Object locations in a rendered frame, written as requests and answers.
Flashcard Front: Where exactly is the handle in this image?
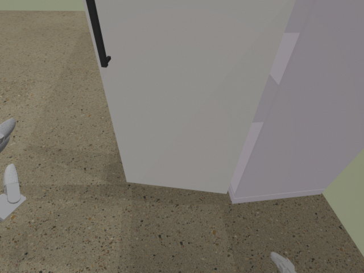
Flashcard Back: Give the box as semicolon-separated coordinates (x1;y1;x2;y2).
86;0;111;68

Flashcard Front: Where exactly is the right robot hand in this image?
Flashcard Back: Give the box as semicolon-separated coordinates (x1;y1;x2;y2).
271;252;297;273

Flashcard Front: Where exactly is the fridge door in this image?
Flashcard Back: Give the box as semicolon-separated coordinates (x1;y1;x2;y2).
82;0;296;194

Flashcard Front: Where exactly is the left robot hand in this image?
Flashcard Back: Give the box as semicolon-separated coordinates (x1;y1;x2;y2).
0;118;26;222

